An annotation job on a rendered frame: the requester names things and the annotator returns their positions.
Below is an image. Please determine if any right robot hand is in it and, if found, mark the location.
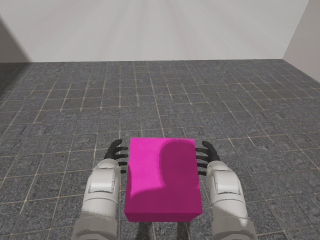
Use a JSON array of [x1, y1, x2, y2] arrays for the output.
[[195, 141, 220, 176]]

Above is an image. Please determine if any robot left forearm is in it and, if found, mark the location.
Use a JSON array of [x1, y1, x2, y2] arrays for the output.
[[71, 158, 121, 240]]

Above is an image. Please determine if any carton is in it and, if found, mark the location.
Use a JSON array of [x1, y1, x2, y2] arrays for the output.
[[124, 137, 203, 222]]

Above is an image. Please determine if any left robot hand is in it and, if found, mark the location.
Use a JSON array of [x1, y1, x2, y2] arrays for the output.
[[103, 139, 129, 174]]

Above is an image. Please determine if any robot right forearm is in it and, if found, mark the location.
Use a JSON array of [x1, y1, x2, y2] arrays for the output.
[[206, 160, 258, 240]]

